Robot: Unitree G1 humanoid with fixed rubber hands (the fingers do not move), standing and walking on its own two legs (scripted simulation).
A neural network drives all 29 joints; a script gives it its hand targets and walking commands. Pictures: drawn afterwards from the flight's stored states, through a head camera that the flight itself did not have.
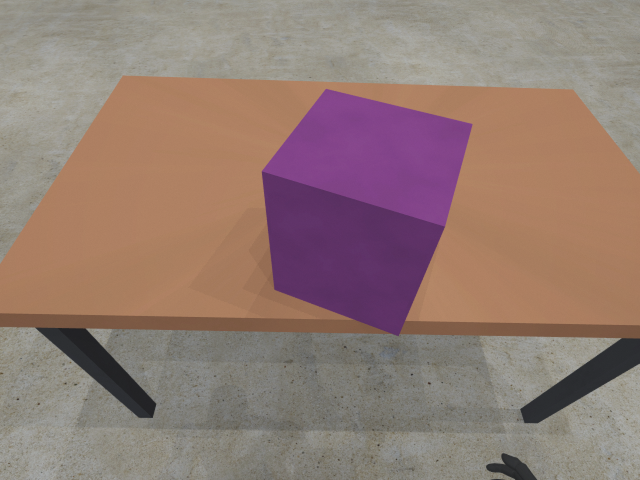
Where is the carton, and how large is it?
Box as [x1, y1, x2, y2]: [262, 89, 472, 335]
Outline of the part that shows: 325,89 262,170 274,289 398,335 444,227 472,124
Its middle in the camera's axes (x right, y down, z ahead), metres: +0.07 -0.04 +0.57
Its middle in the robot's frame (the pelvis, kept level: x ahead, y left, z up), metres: +0.48 -0.05 +0.05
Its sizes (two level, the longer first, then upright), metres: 0.210 0.200 0.250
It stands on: a table, 0.68 m high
